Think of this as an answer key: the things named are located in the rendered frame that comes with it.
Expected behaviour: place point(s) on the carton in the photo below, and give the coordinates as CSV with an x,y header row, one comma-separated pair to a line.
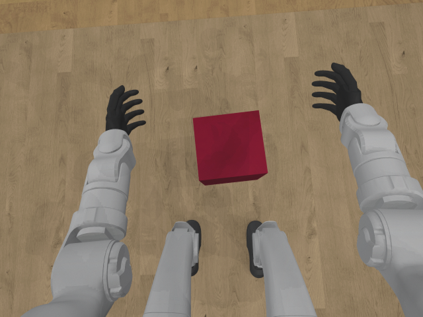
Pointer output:
x,y
229,148

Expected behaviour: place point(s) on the right robot foot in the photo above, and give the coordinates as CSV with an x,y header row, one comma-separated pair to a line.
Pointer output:
x,y
255,270

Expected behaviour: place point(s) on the robot right hand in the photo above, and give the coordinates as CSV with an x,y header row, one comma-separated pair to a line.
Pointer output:
x,y
345,87

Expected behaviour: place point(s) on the robot left upper arm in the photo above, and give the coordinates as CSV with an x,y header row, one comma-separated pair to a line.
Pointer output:
x,y
88,278

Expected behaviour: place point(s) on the robot left hand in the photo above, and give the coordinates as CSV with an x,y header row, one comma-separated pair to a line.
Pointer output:
x,y
116,117

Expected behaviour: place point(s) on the robot right upper arm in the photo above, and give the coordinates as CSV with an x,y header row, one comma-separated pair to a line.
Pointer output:
x,y
391,241

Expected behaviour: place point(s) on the robot right forearm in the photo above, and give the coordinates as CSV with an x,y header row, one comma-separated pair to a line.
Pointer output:
x,y
377,163

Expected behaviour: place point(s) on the robot left thigh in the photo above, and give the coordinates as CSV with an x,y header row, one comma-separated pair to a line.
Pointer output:
x,y
170,294

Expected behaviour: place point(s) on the robot left forearm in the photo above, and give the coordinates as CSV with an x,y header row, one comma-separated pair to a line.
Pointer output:
x,y
101,214

